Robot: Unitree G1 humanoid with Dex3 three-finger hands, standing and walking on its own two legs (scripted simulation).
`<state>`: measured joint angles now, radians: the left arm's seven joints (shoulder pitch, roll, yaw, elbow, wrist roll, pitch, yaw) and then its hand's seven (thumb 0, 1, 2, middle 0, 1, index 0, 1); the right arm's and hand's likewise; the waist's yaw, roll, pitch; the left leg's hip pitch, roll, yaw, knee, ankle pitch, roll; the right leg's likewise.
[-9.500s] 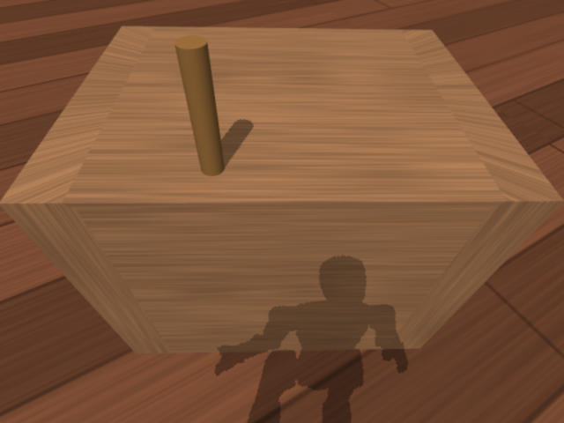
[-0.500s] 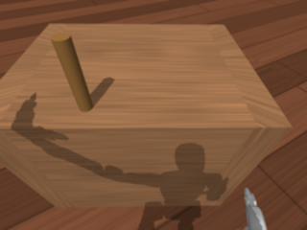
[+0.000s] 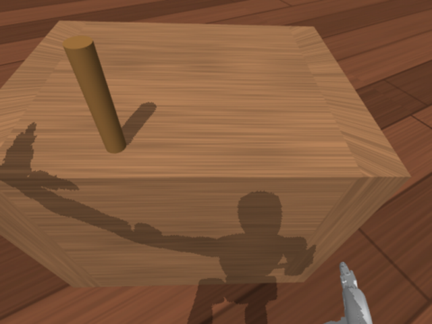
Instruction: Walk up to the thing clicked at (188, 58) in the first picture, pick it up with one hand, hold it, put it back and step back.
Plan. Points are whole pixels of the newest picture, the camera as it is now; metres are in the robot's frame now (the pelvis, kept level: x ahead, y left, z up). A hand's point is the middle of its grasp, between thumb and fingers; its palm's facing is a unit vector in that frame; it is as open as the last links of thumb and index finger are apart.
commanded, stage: go down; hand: left
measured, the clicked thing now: (100, 103) +0.49 +0.21 +0.15
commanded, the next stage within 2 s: approach in 0.62 s
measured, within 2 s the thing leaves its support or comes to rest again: neither
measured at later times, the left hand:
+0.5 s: hand out of the picture +0.35 +0.40 +0.21, palm faces +0.21 -0.98 -0.01, open 17.6 cm
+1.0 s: hand out of the picture +0.37 +0.37 +0.19, palm faces +0.15 -0.99 +0.01, open 17.5 cm
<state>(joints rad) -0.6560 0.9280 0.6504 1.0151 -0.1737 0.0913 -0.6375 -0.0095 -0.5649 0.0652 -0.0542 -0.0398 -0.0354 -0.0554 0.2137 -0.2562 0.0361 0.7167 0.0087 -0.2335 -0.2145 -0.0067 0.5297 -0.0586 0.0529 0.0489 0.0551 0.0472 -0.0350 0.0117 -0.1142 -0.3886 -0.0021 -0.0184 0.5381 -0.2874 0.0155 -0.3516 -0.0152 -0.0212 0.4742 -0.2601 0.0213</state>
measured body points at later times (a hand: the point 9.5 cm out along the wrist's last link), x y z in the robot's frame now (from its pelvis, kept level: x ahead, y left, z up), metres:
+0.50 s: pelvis +0.00 +0.00 +0.00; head +0.02 +0.00 +0.45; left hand +0.33 +0.45 +0.22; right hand +0.15 -0.27 -0.08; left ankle -0.02 +0.11 -0.74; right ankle -0.02 -0.14 -0.74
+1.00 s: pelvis -0.01 +0.00 +0.00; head +0.02 +0.01 +0.44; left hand +0.35 +0.42 +0.19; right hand +0.14 -0.25 -0.08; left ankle -0.02 +0.11 -0.74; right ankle -0.02 -0.14 -0.74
